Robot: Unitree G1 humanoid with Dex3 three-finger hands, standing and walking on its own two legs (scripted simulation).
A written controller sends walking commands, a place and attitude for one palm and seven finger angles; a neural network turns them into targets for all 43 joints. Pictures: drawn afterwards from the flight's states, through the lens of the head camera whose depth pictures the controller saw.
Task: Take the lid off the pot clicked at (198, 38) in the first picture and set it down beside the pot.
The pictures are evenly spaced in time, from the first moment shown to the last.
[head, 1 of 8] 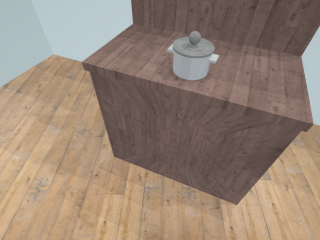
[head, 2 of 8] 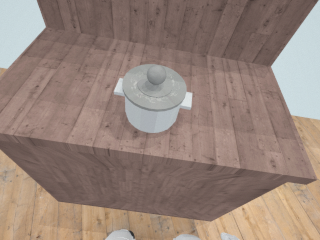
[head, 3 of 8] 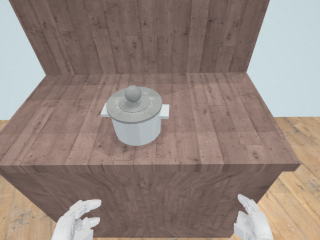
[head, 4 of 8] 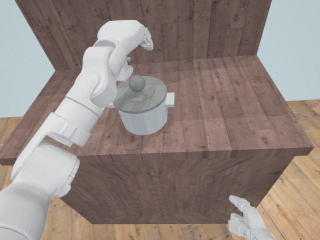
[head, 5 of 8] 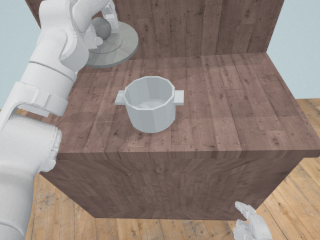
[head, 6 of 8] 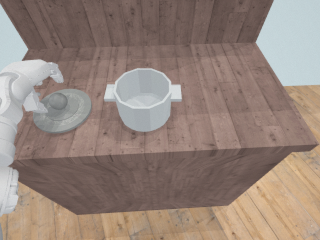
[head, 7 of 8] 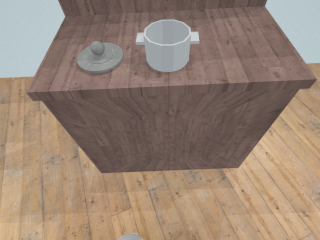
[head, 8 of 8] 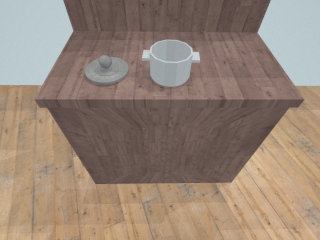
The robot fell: no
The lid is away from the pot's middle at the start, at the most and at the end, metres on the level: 0.00 0.26 0.23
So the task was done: yes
